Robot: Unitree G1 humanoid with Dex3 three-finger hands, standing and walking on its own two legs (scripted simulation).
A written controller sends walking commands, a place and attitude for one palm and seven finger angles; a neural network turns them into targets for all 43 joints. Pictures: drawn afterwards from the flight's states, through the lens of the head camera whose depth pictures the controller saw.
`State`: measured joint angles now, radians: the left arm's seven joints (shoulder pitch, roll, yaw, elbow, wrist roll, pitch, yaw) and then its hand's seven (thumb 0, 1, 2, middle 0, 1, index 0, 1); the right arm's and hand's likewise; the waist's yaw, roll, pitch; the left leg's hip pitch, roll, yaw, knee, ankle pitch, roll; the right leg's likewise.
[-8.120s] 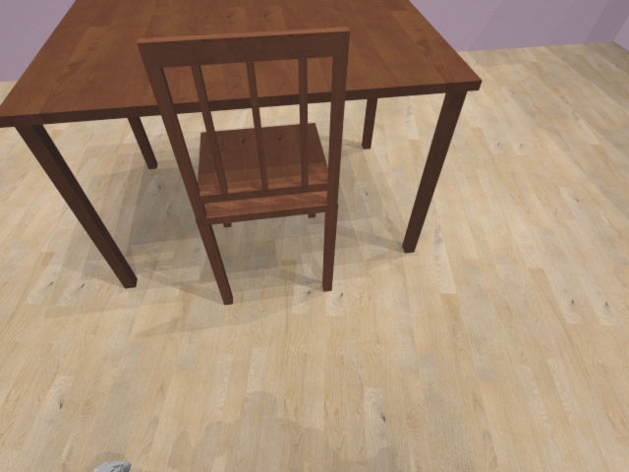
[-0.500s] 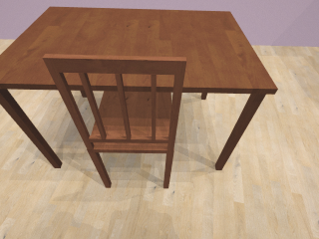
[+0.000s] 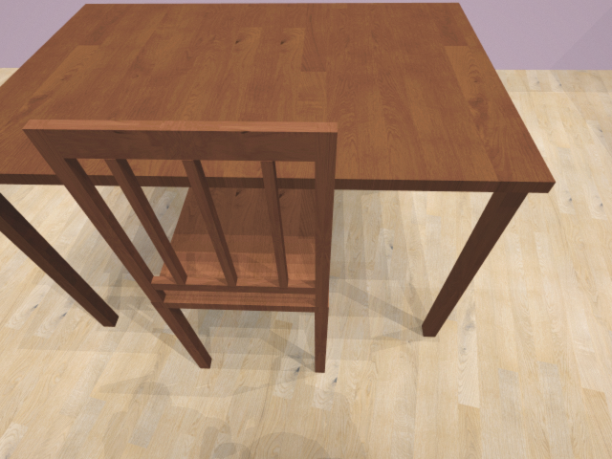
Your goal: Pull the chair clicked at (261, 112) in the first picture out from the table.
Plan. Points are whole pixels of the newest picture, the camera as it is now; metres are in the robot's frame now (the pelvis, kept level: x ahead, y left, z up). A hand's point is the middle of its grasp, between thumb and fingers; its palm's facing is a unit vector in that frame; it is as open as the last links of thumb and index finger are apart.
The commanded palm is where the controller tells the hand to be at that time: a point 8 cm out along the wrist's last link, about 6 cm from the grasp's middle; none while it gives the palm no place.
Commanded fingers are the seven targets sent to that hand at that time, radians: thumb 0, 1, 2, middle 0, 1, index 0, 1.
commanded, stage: come to a stop and stand still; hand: left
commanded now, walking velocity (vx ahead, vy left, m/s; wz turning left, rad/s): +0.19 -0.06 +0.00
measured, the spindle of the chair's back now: (215, 231) +0.47 +0.18 -0.03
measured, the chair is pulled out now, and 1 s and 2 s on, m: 0.00 0.00 0.00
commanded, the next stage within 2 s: look again from close up in 1.16 s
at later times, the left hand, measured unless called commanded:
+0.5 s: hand out of the picture +0.06 +0.15 -0.16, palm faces +0.06 -0.97 -0.22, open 7.3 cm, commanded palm none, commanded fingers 0.00 0.90 0.90 -0.20 -0.30 -0.20 -0.30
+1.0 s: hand out of the picture +0.09 +0.20 -0.15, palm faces -0.02 -0.97 -0.24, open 7.4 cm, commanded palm none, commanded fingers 0.00 0.90 0.90 -0.20 -0.30 -0.20 -0.30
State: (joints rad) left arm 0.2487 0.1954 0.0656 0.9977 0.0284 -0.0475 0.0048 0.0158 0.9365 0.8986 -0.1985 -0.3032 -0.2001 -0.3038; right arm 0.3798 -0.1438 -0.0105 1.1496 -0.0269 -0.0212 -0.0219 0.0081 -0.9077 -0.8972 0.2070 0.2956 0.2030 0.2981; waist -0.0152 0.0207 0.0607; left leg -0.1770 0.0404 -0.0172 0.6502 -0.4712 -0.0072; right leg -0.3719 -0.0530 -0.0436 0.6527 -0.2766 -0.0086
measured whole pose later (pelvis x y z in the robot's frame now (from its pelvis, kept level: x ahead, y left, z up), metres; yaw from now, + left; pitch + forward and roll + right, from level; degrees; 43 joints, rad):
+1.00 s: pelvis +0.02 +0.01 +0.01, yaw -1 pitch +0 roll +0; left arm 0.24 0.20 0.01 0.93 0.02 0.01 0.03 0.00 0.91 0.90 -0.20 -0.30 -0.20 -0.30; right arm 0.29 -0.18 0.00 0.99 -0.02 0.02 0.00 0.01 -0.91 -0.90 0.20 0.29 0.20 0.30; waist -0.02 0.00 0.03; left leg -0.31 -0.02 0.08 0.52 -0.21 0.06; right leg -0.26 -0.03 -0.02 0.54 -0.30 0.00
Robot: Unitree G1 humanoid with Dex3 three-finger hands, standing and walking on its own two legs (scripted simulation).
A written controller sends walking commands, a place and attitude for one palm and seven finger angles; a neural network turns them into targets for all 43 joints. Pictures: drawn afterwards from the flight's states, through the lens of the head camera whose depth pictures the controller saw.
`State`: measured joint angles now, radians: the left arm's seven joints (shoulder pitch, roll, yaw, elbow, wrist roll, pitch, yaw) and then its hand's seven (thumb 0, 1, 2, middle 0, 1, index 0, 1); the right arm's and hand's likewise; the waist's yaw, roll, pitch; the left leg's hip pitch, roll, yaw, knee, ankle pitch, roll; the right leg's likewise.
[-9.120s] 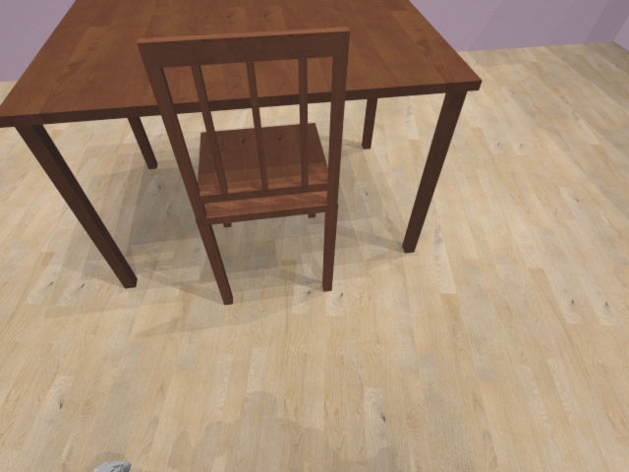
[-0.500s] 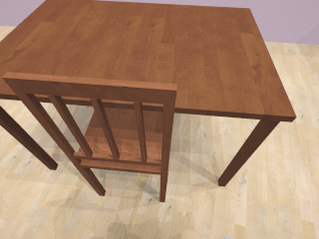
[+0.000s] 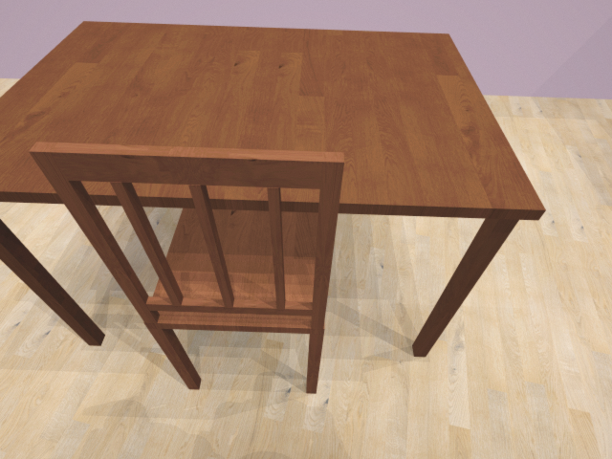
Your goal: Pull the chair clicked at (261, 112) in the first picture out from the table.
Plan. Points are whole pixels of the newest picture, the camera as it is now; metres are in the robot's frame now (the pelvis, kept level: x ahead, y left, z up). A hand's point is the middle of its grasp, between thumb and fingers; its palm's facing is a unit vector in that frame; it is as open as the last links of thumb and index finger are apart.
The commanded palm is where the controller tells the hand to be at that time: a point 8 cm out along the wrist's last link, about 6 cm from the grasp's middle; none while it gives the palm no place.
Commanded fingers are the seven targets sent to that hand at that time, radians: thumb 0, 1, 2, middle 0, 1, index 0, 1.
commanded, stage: come to a stop and stand still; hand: left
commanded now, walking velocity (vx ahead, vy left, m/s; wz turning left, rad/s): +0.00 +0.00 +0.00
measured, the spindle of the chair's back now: (216, 254) +0.44 +0.18 -0.05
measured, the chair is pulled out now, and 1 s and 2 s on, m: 0.00 0.00 0.00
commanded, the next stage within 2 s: look again from close up in 0.16 s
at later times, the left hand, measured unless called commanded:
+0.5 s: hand out of the picture +0.04 +0.16 -0.17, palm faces +0.00 -0.99 -0.17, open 7.4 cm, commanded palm none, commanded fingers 0.00 0.90 0.90 -0.20 -0.30 -0.20 -0.30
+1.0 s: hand out of the picture +0.09 +0.17 -0.17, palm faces +0.00 -0.98 -0.20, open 7.4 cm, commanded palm none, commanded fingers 0.00 0.90 0.90 -0.20 -0.30 -0.20 -0.30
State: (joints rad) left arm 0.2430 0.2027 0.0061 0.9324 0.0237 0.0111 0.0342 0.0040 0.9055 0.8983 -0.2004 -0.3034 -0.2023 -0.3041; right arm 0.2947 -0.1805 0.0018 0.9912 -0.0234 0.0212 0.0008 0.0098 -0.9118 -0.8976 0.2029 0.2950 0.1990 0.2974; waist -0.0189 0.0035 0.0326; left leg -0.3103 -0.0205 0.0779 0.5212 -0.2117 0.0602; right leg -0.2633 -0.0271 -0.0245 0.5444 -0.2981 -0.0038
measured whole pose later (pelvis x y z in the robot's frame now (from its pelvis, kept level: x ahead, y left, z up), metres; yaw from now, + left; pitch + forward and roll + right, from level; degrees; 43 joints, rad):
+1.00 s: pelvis +0.07 -0.01 +0.01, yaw +0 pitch +0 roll +0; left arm 0.26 0.18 -0.01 1.07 0.01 -0.02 0.05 0.00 0.91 0.90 -0.20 -0.30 -0.20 -0.30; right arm 0.23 -0.16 0.02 1.13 0.00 -0.03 -0.03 0.01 -0.92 -0.90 0.20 0.30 0.20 0.30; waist 0.00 -0.03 0.02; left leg -0.16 -0.03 0.07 0.41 -0.26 0.04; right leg -0.10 -0.02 -0.02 0.40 -0.31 0.01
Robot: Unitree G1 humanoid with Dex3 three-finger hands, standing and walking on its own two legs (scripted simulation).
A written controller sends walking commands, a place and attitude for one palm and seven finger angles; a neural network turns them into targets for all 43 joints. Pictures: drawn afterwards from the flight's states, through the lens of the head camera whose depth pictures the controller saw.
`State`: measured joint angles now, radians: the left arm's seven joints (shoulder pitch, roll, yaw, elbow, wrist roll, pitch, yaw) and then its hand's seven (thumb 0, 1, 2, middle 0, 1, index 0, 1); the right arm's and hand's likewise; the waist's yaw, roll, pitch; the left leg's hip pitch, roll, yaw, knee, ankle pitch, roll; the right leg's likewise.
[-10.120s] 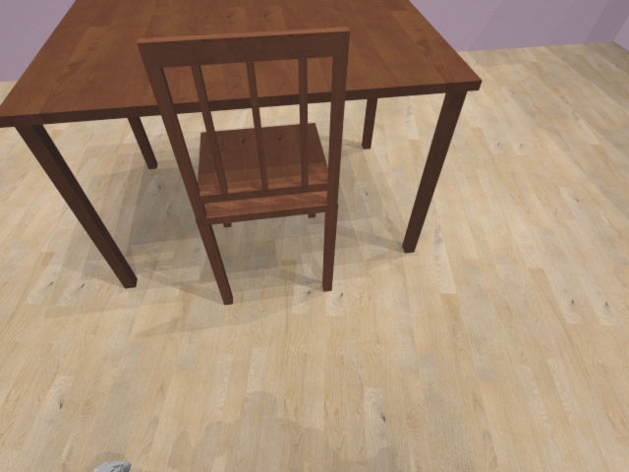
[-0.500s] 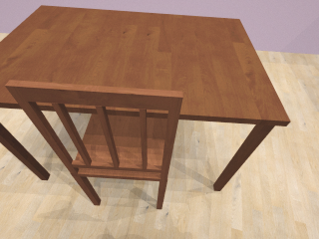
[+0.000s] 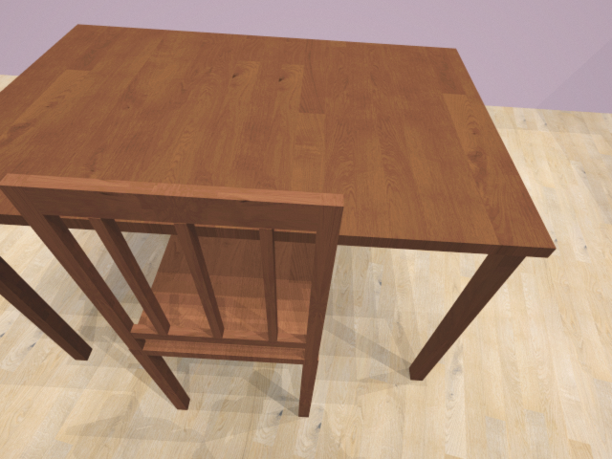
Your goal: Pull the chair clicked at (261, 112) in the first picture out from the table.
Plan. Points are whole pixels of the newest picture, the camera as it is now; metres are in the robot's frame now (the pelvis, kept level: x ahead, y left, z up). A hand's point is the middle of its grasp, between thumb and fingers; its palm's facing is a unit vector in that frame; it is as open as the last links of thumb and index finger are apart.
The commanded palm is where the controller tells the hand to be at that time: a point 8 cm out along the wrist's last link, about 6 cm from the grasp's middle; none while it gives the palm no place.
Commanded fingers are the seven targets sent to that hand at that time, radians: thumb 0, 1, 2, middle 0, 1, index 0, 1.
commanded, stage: look again from close up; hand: left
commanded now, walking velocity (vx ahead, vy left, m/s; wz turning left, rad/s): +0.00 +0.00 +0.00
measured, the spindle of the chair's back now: (204, 287) +0.37 +0.19 -0.05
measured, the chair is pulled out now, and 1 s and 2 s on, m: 0.00 0.00 0.00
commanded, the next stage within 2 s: shuffle to correct the standing spot in 0.20 s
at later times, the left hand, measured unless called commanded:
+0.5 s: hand out of the picture -0.01 +0.17 -0.18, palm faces +0.02 -0.98 -0.21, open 7.4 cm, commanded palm none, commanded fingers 0.00 0.90 0.90 -0.20 -0.30 -0.20 -0.30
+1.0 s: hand out of the picture -0.04 +0.17 -0.18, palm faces +0.01 -0.98 -0.19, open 7.4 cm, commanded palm none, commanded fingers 0.00 0.90 0.90 -0.20 -0.30 -0.20 -0.30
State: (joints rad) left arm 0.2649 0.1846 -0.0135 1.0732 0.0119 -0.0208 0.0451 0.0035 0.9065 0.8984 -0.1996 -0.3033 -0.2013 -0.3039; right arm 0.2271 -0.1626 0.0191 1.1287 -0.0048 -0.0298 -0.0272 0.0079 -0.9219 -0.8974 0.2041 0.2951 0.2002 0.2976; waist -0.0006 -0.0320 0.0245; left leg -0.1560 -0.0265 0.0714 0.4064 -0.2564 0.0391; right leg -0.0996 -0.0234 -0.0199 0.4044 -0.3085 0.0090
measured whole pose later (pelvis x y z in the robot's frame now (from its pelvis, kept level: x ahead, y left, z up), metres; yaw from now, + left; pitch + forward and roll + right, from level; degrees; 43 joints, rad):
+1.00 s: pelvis -0.06 -0.01 +0.00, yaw +0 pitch +0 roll +0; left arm 0.30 0.18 0.00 1.00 0.02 0.01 0.03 0.00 0.91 0.90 -0.20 -0.30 -0.20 -0.30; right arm 0.34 -0.16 0.00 1.10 -0.02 0.01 -0.01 0.01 -0.91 -0.90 0.20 0.29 0.20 0.30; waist -0.01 -0.03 -0.01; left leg -0.28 -0.01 0.05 0.47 -0.23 0.04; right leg -0.24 0.00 -0.02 0.51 -0.34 -0.02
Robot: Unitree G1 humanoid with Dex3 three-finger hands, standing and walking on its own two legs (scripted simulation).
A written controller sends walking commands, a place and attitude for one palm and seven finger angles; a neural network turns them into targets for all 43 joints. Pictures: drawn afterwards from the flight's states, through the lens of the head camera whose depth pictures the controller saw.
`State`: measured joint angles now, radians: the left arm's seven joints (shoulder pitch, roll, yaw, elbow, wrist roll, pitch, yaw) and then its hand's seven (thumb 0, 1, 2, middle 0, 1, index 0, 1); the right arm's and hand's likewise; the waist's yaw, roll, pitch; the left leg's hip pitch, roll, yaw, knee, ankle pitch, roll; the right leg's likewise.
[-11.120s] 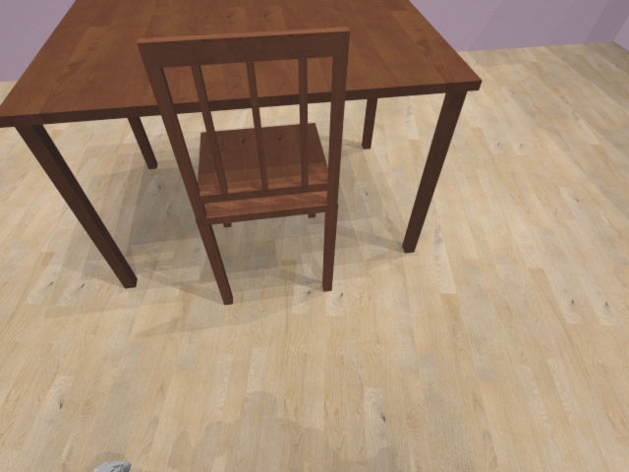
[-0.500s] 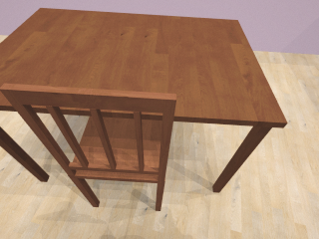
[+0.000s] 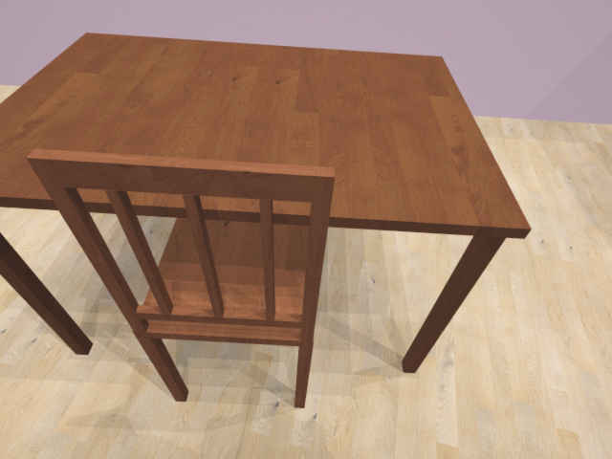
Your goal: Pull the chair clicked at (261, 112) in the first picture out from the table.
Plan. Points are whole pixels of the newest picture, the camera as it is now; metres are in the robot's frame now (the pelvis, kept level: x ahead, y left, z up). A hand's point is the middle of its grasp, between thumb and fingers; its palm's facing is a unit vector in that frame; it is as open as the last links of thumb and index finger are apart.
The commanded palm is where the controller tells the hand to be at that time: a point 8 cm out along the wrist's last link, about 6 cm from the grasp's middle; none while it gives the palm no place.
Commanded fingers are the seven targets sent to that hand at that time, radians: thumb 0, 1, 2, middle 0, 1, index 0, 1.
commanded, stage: come to a stop and stand still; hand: left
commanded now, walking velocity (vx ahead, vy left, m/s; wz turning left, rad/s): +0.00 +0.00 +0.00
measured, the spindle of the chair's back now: (207, 263) +0.44 +0.20 -0.05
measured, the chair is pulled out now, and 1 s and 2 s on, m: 0.00 0.00 0.00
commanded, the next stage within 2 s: look again from close up in 0.64 s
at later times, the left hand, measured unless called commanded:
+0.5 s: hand out of the picture +0.05 +0.20 -0.18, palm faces +0.04 -0.98 -0.18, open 7.4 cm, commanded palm none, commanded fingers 0.00 0.90 0.90 -0.20 -0.30 -0.20 -0.30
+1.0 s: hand out of the picture +0.02 +0.22 -0.18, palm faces +0.02 -0.98 -0.19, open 7.4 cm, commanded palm none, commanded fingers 0.00 0.90 0.90 -0.20 -0.30 -0.20 -0.30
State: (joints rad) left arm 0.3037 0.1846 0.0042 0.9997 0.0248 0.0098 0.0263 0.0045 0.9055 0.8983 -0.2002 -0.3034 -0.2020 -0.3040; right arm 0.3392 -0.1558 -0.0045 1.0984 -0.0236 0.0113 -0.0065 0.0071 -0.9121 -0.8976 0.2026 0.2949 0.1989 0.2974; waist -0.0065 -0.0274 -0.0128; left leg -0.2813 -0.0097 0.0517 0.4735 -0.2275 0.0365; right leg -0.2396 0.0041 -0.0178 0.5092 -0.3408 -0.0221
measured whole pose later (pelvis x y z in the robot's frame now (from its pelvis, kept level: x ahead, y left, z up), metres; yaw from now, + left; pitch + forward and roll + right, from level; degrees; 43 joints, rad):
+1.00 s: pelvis +0.04 +0.04 +0.00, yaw +1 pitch -1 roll +0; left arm 0.32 0.19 -0.01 1.07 0.02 -0.01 0.05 0.00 0.91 0.90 -0.20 -0.30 -0.20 -0.30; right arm 0.23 -0.16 0.02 1.11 0.00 -0.03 -0.02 0.01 -0.92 -0.90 0.20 0.30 0.20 0.30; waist 0.00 -0.05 0.03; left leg -0.18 -0.08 0.05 0.41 -0.22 0.09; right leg -0.11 -0.06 -0.01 0.40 -0.27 0.05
